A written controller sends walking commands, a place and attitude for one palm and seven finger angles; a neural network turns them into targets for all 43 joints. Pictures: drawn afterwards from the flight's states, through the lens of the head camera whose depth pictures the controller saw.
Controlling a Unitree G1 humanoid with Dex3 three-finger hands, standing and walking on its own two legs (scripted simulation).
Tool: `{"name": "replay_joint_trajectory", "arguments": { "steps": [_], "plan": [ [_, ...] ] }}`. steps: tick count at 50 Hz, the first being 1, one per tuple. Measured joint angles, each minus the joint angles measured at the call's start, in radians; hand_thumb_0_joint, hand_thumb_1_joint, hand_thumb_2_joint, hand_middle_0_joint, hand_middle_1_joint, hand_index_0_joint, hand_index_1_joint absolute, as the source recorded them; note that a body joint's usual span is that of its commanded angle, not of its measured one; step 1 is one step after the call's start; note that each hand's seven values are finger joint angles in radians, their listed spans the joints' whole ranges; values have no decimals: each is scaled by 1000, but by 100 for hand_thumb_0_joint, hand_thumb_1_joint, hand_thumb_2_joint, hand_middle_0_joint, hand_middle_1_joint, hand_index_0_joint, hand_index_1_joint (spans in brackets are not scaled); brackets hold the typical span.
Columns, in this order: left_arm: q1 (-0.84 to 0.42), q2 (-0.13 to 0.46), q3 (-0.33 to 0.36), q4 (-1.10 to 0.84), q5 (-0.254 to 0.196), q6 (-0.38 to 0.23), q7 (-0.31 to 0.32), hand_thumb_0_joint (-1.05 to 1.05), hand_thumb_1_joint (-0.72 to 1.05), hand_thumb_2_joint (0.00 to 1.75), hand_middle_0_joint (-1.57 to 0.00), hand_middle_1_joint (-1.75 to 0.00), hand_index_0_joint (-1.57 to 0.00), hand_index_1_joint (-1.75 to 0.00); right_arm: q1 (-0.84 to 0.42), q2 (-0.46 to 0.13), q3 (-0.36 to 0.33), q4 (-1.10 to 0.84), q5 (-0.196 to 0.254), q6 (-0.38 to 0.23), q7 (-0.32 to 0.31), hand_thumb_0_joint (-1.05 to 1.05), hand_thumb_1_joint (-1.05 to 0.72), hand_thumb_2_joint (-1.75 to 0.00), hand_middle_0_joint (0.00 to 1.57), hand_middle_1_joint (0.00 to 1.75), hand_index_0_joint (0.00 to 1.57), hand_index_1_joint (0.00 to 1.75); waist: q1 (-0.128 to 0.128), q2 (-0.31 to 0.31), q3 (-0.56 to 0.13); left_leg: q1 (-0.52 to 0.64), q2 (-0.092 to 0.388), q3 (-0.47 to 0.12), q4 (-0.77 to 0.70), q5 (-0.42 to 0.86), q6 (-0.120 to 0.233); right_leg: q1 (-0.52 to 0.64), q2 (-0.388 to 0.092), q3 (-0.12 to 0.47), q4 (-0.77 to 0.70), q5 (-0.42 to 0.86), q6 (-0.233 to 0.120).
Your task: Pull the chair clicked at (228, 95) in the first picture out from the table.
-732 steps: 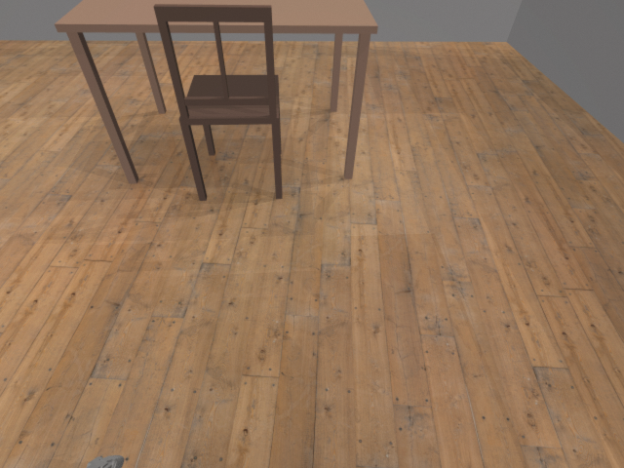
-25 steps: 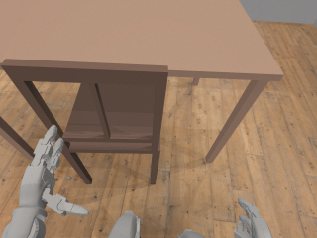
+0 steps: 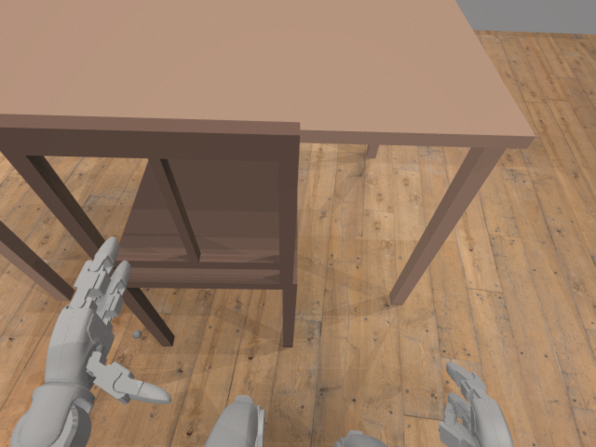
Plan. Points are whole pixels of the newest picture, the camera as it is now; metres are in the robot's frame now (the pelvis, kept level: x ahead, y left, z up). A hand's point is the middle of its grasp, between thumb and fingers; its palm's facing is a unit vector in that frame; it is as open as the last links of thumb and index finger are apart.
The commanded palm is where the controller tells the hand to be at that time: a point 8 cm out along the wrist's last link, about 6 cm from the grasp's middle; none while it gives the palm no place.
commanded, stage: aim the fingers beside a spindle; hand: left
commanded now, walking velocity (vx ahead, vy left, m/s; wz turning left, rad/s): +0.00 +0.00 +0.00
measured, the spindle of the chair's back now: (179, 214) +0.46 +0.23 -0.02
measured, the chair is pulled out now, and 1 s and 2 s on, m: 0.00 0.00 0.00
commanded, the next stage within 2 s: push the fingers through the gap in 1.78 s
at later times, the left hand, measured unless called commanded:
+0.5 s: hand (145, 312) +0.28 +0.21 +0.02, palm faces +0.06 -1.00 -0.05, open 16.9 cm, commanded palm +0.26 +0.26 +0.03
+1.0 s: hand (164, 302) +0.30 +0.20 +0.01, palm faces +0.03 -1.00 -0.04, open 16.9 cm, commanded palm +0.29 +0.25 +0.00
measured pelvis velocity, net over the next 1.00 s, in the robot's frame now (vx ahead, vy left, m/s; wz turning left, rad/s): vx -0.01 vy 0.02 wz -0.03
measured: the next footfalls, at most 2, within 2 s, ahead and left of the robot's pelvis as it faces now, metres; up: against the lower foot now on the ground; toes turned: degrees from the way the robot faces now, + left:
none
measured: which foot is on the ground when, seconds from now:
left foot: down 0.00-1.00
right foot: down 0.00-1.00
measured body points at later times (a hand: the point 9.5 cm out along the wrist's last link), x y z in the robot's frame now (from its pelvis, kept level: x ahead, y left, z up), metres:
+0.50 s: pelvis +0.00 +0.00 -0.01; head +0.08 +0.01 +0.43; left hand +0.27 +0.27 +0.03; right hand +0.16 -0.25 -0.10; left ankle +0.07 +0.11 -0.65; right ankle -0.02 -0.10 -0.65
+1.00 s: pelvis -0.01 +0.02 -0.03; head +0.08 +0.03 +0.41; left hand +0.29 +0.26 +0.01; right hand +0.15 -0.23 -0.12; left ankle +0.07 +0.11 -0.65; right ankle -0.02 -0.10 -0.65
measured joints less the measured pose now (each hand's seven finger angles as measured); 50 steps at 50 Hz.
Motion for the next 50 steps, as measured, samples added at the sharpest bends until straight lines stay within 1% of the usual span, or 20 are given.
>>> {"name": "replay_joint_trajectory", "arguments": {
  "steps": [10, 17, 22, 29, 35, 42, 50],
  "plan": [
    [-34, 3, 29, 39, -4, -30, 1, -1, -49, 30, -6, -8, -6, -8, 3, -3, -12, 20, -2, 10, 3, 1, -90, -90, 20, 30, 20, 30, -4, -1, -6, -27, 4, 4, 21, -12, -5, -31, 3, 5, 27, -14, -4],
    [-65, 1, 21, 69, -9, -33, -11, -1, -49, 30, -6, -8, -6, -8, 2, -7, -11, 26, -2, 11, 1, 1, -90, -90, 20, 30, 20, 30, -5, -1, -6, -55, 5, 9, 38, -16, -1, -62, 2, 10, 47, -19, -2],
    [-108, 4, 29, 98, -2, -46, -2, -1, -49, 30, -6, -8, -6, -8, -1, -7, -9, 30, -4, 13, 1, 1, -90, -90, 20, 30, 20, 30, -8, -3, -7, -77, 6, 9, 53, -20, 1, -83, 2, 11, 62, -23, 0],
    [-146, 6, 28, 119, -2, -35, 4, -1, -49, 30, -6, -8, -6, -8, 0, -6, -7, 25, -5, 23, 7, 1, -90, -90, 20, 30, 20, 30, -12, -4, -10, -98, 5, 15, 64, -22, 9, -105, 0, 16, 72, -22, 7],
    [-147, -7, 0, 117, 14, -40, 23, -1, -49, 30, -6, -8, -6, -8, 4, -8, -6, 16, -8, 31, 13, 1, -90, -90, 20, 30, 20, 30, -13, -1, -15, -110, 2, 21, 71, -24, 16, -116, -4, 22, 77, -22, 15],
    [-200, -17, -12, 146, 37, -56, 60, -1, -49, 30, -6, -8, -6, -8, -7, -6, -3, 13, -14, 45, 19, 1, -90, -90, 20, 30, 20, 30, -11, -7, -13, -146, -1, 23, 98, -27, 22, -152, -9, 23, 109, -29, 19],
    [-240, -18, -32, 164, 55, -53, 76, -1, -50, 30, -6, -8, -6, -8, -12, -1, 2, 11, -16, 66, 25, 1, -90, -90, 20, 30, 20, 30, -12, -6, -20, -171, -1, 23, 115, -29, 24, -178, -9, 23, 127, -32, 20]
  ]
}}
